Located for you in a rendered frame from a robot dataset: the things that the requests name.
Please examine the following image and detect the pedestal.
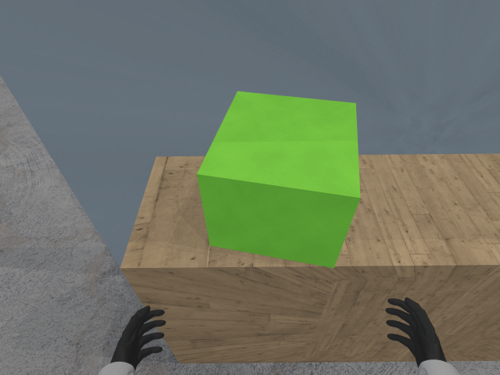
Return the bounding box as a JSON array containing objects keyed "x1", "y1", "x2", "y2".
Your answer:
[{"x1": 120, "y1": 154, "x2": 500, "y2": 363}]

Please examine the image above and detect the right robot hand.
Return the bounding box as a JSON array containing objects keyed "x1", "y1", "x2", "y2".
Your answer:
[{"x1": 385, "y1": 297, "x2": 446, "y2": 368}]

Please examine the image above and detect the carton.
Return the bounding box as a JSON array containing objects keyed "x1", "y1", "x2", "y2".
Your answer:
[{"x1": 197, "y1": 91, "x2": 360, "y2": 268}]

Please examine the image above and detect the right robot forearm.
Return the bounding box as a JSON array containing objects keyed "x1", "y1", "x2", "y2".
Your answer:
[{"x1": 417, "y1": 359, "x2": 459, "y2": 375}]

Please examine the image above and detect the left robot hand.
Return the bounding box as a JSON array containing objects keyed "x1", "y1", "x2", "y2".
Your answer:
[{"x1": 111, "y1": 305, "x2": 166, "y2": 370}]

